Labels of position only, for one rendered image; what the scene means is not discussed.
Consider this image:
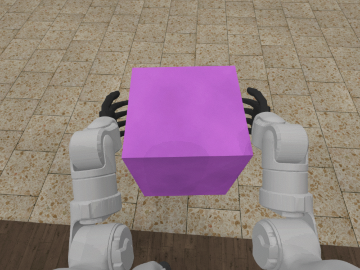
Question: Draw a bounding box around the right robot hand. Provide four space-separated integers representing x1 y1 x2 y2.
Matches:
242 87 271 135

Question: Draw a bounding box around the robot right upper arm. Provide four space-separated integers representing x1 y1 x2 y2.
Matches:
252 218 360 270

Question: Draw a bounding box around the left robot hand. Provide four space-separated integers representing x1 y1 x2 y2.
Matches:
99 91 128 137

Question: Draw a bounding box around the left robot forearm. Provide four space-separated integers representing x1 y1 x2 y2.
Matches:
68 116 122 265

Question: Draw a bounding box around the robot left upper arm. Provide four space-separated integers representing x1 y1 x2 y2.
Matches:
53 223 134 270

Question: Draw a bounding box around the right robot forearm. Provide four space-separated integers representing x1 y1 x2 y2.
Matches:
251 112 321 251

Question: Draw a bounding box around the carton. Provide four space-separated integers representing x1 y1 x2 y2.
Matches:
121 66 253 196

